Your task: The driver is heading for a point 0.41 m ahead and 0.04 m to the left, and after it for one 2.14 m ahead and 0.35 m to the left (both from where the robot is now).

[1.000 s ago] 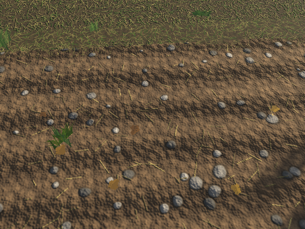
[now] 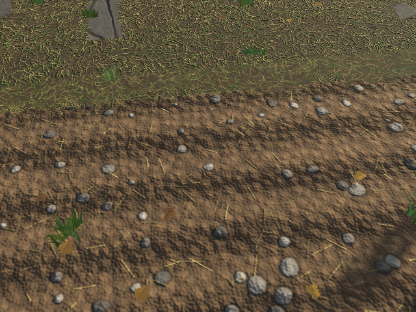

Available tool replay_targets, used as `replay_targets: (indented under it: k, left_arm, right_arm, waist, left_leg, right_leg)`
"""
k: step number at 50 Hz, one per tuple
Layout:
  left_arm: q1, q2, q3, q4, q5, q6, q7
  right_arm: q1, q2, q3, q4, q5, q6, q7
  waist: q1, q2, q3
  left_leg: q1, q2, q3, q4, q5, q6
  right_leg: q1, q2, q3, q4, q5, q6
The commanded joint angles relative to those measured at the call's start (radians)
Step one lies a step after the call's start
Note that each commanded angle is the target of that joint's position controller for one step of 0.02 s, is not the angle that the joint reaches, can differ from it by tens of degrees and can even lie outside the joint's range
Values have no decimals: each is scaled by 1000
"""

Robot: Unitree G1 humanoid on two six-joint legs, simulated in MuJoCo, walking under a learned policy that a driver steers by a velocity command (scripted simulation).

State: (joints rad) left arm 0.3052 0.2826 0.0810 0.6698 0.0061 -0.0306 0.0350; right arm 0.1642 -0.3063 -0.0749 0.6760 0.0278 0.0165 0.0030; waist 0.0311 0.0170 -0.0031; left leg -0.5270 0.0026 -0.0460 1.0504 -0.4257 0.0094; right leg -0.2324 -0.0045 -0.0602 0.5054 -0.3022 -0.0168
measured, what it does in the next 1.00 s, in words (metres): walks ahead: left foot, then right foot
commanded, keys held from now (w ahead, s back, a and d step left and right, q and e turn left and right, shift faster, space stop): w+q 0.34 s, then w+e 0.16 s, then e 0.50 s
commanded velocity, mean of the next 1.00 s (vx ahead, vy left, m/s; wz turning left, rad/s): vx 0.30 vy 0.00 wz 0.05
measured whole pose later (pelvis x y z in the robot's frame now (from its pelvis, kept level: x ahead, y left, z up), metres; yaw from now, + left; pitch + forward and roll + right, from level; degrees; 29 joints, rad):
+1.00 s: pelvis +0.39 +0.15 +0.00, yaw +0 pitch +3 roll +0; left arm 0.18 0.31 0.07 0.68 -0.01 0.01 0.01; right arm 0.14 -0.30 -0.02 0.63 -0.01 -0.01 -0.04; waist 0.03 0.01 0.05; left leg -0.61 0.03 -0.13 0.87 -0.31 -0.09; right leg -0.41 0.13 0.12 0.47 -0.10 -0.05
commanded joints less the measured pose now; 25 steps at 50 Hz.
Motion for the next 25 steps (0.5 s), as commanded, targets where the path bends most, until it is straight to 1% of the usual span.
replay_targets:
  k: [1,3,4,6,7,8,9,10,11,12,13,14,15,16,17,18,19,21,22,23,25]
  left_arm:
    - [-47,154,38,-71,-7,-29,4]
    - [-46,168,45,-61,-7,-34,-4]
    - [-47,181,49,-56,-11,-35,-10]
    - [-31,204,58,-40,-23,-35,-22]
    - [-31,208,59,-34,-29,-32,-28]
    - [-43,206,58,-30,-35,-28,-31]
    - [-41,190,53,-26,-33,-26,-33]
    - [-26,149,37,-21,-19,-28,-34]
    - [-60,79,13,-56,10,-35,-33]
    - [-103,45,-3,-144,1,-63,-26]
    - [-156,135,14,-142,-43,-87,-31]
    - [-169,157,18,-135,-51,-99,-37]
    - [-146,147,17,-112,-26,-103,-34]
    - [-139,143,19,-95,5,-100,-31]
    - [-129,141,21,-91,11,-95,-36]
    - [-112,132,19,-71,11,-87,-42]
    - [-110,122,15,-54,11,-80,-46]
    - [-163,87,-1,-49,6,-70,-48]
    - [-200,68,-11,-53,2,-69,-51]
    - [-237,54,-18,-57,-5,-70,-56]
    - [-312,42,-28,-69,-20,-73,-70]
  right_arm:
    - [-97,-60,-9,-103,-5,-21,18]
    - [-112,-33,3,-112,-5,-26,32]
    - [-112,-28,7,-115,-4,-27,37]
    - [-100,-45,4,-117,-3,-27,43]
    - [-80,-56,0,-113,-1,-26,44]
    - [-37,-61,-6,-99,-1,-25,44]
    - [30,-79,-18,-73,-3,-23,40]
    - [153,-128,-48,-37,3,-21,31]
    - [301,-237,-81,-18,6,-23,16]
    - [298,-335,-84,-58,-6,-48,21]
    - [273,-243,-60,-62,-9,-71,28]
    - [241,-182,-38,-59,-15,-83,28]
    - [187,-141,-24,-68,-17,-85,26]
    - [133,-113,-14,-74,-19,-81,23]
    - [109,-114,-11,-81,-28,-80,16]
    - [96,-107,-8,-75,-32,-83,9]
    - [104,-107,-6,-65,-32,-87,3]
    - [139,-112,-6,-32,-25,-92,-6]
    - [160,-113,-5,-15,-22,-93,-10]
    - [179,-117,-4,0,-21,-94,-13]
    - [213,-127,-4,25,-20,-96,-17]
  waist:
    - [14,-114,37]
    - [23,-125,22]
    - [23,-129,18]
    - [22,-140,13]
    - [10,-136,12]
    - [-19,-123,12]
    - [-47,-101,-1]
    - [-100,-44,-50]
    - [-158,198,-74]
    - [-130,344,-146]
    - [-159,165,-104]
    - [-128,132,-46]
    - [-88,61,-8]
    - [-59,48,18]
    - [-34,90,20]
    - [-24,89,10]
    - [-25,75,0]
    - [-45,47,6]
    - [-60,46,10]
    - [-76,54,15]
    - [-109,64,42]
  left_leg:
    - [-213,87,2,-7,84,-19]
    - [-90,85,44,-136,126,-25]
    - [-28,79,63,-200,120,-22]
    - [53,61,99,-288,98,-10]
    - [94,50,118,-334,114,2]
    - [169,29,148,-397,145,19]
    - [279,-13,183,-427,144,37]
    - [449,-46,169,-458,124,69]
    - [620,150,-187,-596,75,160]
    - [752,339,-791,-824,-179,367]
    - [727,373,-792,-887,-284,378]
    - [655,346,-681,-859,-231,340]
    - [563,299,-557,-831,-100,298]
    - [474,242,-446,-832,22,261]
    - [415,210,-391,-844,104,251]
    - [405,192,-329,-853,214,245]
    - [409,180,-268,-855,322,237]
    - [421,160,-172,-851,493,209]
    - [422,148,-130,-851,539,191]
    - [421,139,-98,-858,553,175]
    - [422,143,-66,-889,505,157]
  right_leg:
    - [119,-279,281,-330,-122,-161]
    - [68,-244,152,-322,-32,-141]
    - [45,-236,109,-316,-18,-134]
    - [35,-253,78,-294,-45,-135]
    - [30,-269,73,-273,-71,-132]
    - [0,-272,50,-230,-96,-119]
    - [-50,-256,13,-148,-66,-101]
    - [-117,-212,-58,52,36,-65]
    - [-343,-118,-142,486,-90,22]
    - [-687,49,36,761,-307,64]
    - [-783,-17,141,851,-233,39]
    - [-777,-55,145,815,-134,8]
    - [-713,-91,144,746,-48,5]
    - [-636,-111,144,652,21,9]
    - [-569,-112,141,607,65,18]
    - [-544,-103,118,576,117,32]
    - [-529,-97,101,534,170,44]
    - [-520,-91,84,404,272,55]
    - [-500,-83,74,329,328,54]
    - [-476,-72,63,260,382,50]
    - [-440,-59,42,150,463,35]
Next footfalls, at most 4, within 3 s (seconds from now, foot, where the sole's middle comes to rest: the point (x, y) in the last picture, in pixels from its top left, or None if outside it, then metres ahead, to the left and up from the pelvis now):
0.22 left None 0.13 0.17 -0.77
0.68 right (200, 311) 0.50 0.07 -0.77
1.12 left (128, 305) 0.52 0.30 -0.77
1.46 right None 0.43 0.06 -0.77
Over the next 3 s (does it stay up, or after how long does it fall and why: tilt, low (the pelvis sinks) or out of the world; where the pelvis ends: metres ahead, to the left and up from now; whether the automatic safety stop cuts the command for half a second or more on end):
stays up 1.03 0.12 -0.02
